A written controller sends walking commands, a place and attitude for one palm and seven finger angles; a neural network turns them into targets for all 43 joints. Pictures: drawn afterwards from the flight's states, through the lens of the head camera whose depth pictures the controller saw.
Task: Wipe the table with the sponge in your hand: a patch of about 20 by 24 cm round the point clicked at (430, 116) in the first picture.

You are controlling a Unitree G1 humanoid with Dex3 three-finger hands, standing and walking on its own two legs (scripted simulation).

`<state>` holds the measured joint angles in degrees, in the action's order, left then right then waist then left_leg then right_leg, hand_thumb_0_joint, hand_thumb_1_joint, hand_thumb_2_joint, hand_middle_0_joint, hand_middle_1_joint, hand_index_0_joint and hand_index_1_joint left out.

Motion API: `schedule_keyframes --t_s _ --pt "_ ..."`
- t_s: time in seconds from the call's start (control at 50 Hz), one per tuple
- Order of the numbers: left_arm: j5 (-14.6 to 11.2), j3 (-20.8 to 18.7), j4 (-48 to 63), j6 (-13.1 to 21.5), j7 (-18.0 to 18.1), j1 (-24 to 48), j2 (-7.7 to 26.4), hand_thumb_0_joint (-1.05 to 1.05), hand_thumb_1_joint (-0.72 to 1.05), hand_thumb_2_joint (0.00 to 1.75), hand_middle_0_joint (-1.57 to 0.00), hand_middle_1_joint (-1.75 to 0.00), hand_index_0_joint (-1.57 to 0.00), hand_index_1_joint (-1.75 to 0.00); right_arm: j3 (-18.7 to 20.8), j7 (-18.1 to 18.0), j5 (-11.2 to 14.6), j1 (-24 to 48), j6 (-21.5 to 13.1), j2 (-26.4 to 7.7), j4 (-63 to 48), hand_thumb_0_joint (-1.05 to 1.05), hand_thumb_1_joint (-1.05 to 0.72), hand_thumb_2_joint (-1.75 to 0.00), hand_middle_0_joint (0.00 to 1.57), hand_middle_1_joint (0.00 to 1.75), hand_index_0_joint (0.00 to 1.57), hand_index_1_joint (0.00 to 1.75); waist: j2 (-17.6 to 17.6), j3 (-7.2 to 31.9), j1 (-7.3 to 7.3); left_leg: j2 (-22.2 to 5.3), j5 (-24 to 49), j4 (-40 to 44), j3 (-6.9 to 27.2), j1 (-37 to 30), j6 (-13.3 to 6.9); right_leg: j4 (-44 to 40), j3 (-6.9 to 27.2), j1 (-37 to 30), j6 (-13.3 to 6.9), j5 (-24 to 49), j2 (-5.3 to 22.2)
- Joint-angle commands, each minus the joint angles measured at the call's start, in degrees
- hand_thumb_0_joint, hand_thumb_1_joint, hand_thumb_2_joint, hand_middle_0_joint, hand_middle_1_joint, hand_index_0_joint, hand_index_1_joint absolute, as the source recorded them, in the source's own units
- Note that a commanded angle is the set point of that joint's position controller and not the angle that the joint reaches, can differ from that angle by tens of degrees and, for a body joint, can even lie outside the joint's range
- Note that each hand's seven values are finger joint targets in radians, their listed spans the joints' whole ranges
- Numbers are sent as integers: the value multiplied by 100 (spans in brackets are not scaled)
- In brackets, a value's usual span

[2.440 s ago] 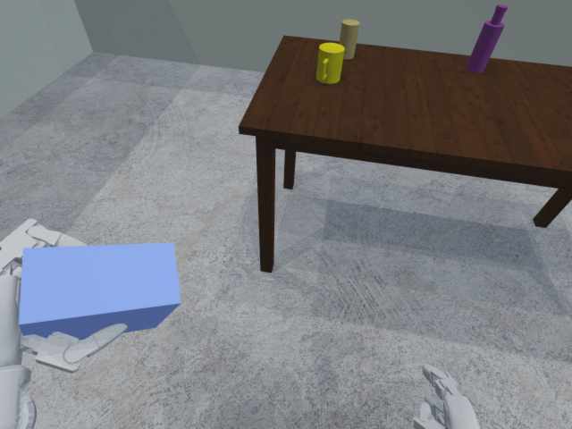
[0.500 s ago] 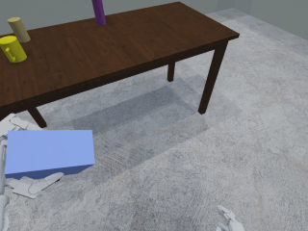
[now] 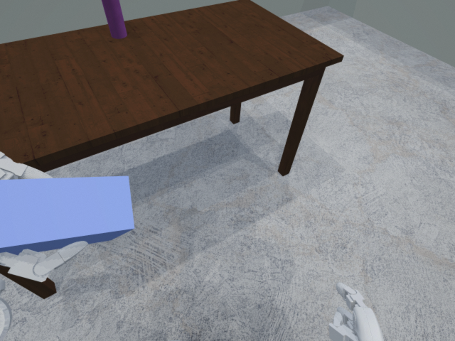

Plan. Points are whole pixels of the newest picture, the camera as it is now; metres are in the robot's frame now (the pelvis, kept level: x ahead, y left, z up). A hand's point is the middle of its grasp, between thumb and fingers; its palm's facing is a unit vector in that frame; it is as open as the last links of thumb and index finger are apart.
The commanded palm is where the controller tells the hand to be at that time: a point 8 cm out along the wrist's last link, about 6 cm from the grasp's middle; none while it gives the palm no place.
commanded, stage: turn to face it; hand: left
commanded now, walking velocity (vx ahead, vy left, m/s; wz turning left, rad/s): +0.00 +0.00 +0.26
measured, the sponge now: (84, 214) +0.24 +0.20 +0.16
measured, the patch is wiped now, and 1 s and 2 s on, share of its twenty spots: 0.00 0.00 0.00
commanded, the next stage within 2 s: take the last steps up to it in 0.08 s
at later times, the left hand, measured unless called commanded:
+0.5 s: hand (38, 225) +0.22 +0.24 +0.17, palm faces +0.52 -0.75 -0.41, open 10.5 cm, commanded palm +0.16 +0.27 +0.19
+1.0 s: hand (88, 190) +0.27 +0.20 +0.18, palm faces +0.50 -0.73 -0.47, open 10.5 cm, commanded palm +0.20 +0.24 +0.19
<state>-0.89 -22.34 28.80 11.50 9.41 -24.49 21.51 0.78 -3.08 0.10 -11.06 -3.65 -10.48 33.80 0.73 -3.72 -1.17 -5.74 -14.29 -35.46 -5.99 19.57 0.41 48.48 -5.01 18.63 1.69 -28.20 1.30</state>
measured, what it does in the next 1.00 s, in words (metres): walks ahead: right foot, then left foot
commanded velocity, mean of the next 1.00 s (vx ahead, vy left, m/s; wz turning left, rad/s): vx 0.25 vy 0.05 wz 0.10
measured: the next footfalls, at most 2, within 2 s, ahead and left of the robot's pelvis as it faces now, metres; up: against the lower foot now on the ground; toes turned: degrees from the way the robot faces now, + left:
right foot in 0.08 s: +0.06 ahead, -0.12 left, +0.00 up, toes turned -6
left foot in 0.36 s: +0.07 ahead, +0.09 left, +0.00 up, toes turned +15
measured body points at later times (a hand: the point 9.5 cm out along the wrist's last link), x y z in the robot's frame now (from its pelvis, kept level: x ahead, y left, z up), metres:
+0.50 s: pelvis +0.03 -0.02 +0.00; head +0.05 -0.01 +0.45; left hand +0.19 +0.28 +0.20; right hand +0.23 -0.23 -0.08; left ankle +0.04 +0.08 -0.73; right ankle +0.02 -0.13 -0.67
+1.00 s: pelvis +0.09 -0.07 +0.02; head +0.13 -0.07 +0.46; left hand +0.23 +0.24 +0.21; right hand +0.28 -0.30 -0.08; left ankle +0.12 +0.09 -0.69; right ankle +0.10 -0.16 -0.73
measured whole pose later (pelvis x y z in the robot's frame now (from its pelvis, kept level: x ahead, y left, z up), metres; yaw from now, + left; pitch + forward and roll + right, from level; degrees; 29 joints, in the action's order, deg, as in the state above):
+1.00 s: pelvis +0.09 -0.07 +0.02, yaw +10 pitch +0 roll +2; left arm -0.1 -19.9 29.0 13.1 9.0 -29.5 20.7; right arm 2.1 -3.9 -0.3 -13.2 -2.3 -14.4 35.3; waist 0.8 -3.9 -0.5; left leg -4.8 -17.7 -44.4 -6.8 25.8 0.7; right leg 27.6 -10.3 11.2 -1.7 -16.1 4.8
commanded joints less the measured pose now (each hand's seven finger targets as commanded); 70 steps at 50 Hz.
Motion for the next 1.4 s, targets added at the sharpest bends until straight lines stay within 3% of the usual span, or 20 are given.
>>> schedule_keyframes --t_s 0.0,0.04,0.1,0.14,0.32,0.36,0.38,0.48,0.64,0.66,0.7,0.72,0.78,0.84,1.04,1.06,1.1,1.14,1.24,1.38 --pt "-114 -422 1859 367 58 -245 860 0 10 130 -120 -160 -120 -160 184 73 45 182 -360 -756 -850 0 -90 -90 20 30 20 30 -1644 1064 61 -964 2085 983 968 -637 -627 -1426 -236 -553 48 690 -31" --pt "-93 -623 1688 328 78 -251 1014 0 10 130 -120 -160 -120 -160 153 49 41 191 -327 -746 -870 0 -90 -90 20 30 20 30 -1249 1029 79 -768 1493 671 708 -290 -356 -2213 -161 -1059 10 1544 133" --pt "-199 -675 1155 219 90 -184 1060 0 10 130 -120 -160 -120 -160 154 30 56 146 -257 -563 -890 0 -90 -90 20 30 20 30 1168 918 36 400 -793 -1238 24 546 177 -2554 1719 -1138 -808 4505 1771" --pt "-159 -693 968 181 93 -124 1047 0 10 130 -120 -160 -120 -160 48 27 36 355 -165 -499 -858 0 -90 -90 20 30 20 30 966 946 86 331 -1642 -2162 479 1057 143 -2326 1642 -1472 -1107 5667 2121" --pt "-33 -426 1592 328 244 72 857 0 10 130 -120 -160 -120 -160 118 -133 -43 276 -27 -542 -938 0 -90 -90 20 30 20 30 332 1453 24 417 354 1186 -336 -1119 -107 -1285 303 -1171 -474 3664 1267" --pt "-83 -308 1899 430 264 189 825 0 10 130 -120 -160 -120 -160 222 -121 29 253 -115 -769 -986 0 -90 -90 20 30 20 30 -1678 1439 68 -1482 2290 1460 2195 -2504 -1090 500 -151 990 -4 -189 247" --pt "1 -428 1602 447 244 85 1018 0 10 130 -120 -160 -120 -160 138 -119 -35 266 -172 -694 -859 0 -90 -90 20 30 20 30 -1802 1247 41 -1895 1895 1789 3042 -2166 -1422 1363 247 1397 -70 -765 206" --pt "34 -276 1579 388 100 51 739 0 10 130 -120 -160 -120 -160 239 -51 61 258 -331 -752 -672 0 -90 -90 20 30 20 30 -1339 767 116 -1174 895 1833 1439 -1243 -1167 971 79 1245 40 318 383" --pt "5 -170 756 244 48 275 609 0 10 130 -120 -160 -120 -160 176 -174 41 343 -325 -768 -667 0 -90 -90 20 30 20 30 -1066 649 133 -727 -1354 1232 522 129 -610 -1874 -624 -1029 66 803 15" --pt "31 -155 745 240 54 423 660 0 10 130 -120 -160 -120 -160 161 -179 34 356 -301 -700 -656 0 -90 -90 20 30 20 30 -568 623 139 -530 -1529 531 368 497 -481 -2351 -195 -1349 -71 641 295" --pt "35 -491 685 208 118 597 1132 0 10 130 -120 -160 -120 -160 138 -146 18 530 -292 -601 -738 0 -90 -90 20 30 20 30 1744 532 301 416 -2011 -2450 0 2069 -71 -3743 3327 -1600 -1143 -380 2400" --pt "-9 -444 771 267 97 786 1119 0 10 130 -120 -160 -120 -160 224 -107 -23 553 -328 -776 -663 0 -90 -90 20 30 20 30 1576 502 238 248 -1477 -3212 639 2094 0 -3926 3559 -1373 -1207 -577 2524" --pt "2 -566 925 429 29 323 1076 0 10 130 -120 -160 -120 -160 101 -74 -17 540 -188 -659 -501 0 -90 -90 20 30 20 30 433 481 149 -34 -644 -3468 644 2041 131 -3464 1782 -1309 -1109 1352 2048" --pt "16 -537 1150 522 23 241 987 0 10 130 -120 -160 -120 -160 156 -77 -17 549 -120 -648 -586 0 -90 -90 20 30 20 30 467 690 90 -110 -430 -2323 404 1514 125 -3230 843 -1317 -982 2668 1853" --pt "-30 -310 1182 375 219 308 775 0 10 130 -120 -160 -120 -160 265 -162 -9 217 -188 -700 -838 0 -90 -90 20 30 20 30 415 743 137 223 82 807 -494 -661 -68 -2467 569 -829 -748 1349 1416" --pt "-18 -307 1260 411 221 461 796 0 10 130 -120 -160 -120 -160 282 -193 1 147 -206 -752 -844 0 -90 -90 20 30 20 30 54 805 77 113 75 1077 -327 -1181 -163 -1798 381 -517 -583 1370 1164" --pt "-24 -300 1459 522 219 636 777 0 10 130 -120 -160 -120 -160 320 -164 44 155 -242 -897 -895 0 -90 -90 20 30 20 30 -1819 1062 49 -1547 1290 1590 2232 -2477 -1066 576 -249 1226 -86 -229 127" --pt "49 -435 1438 578 128 700 1149 0 10 130 -120 -160 -120 -160 243 -130 -29 325 -328 -732 -782 0 -90 -90 20 30 20 30 -1819 825 74 -2008 385 1970 3031 -1801 -1522 1873 466 1724 -122 -532 383" --pt "-7 -498 1851 493 77 -109 892 0 10 130 -120 -160 -120 -160 245 -18 15 274 -464 -740 -663 0 -90 -90 20 30 20 30 -1396 906 160 -1270 1097 1823 923 -1281 -1043 747 -44 1210 11 486 455" --pt "-65 -483 862 332 43 1 749 0 10 130 -120 -160 -120 -160 180 -136 22 313 -366 -695 -627 0 -90 -90 20 30 20 30 -960 949 135 -935 415 855 149 -654 -565 -1973 -757 -784 18 1173 -15"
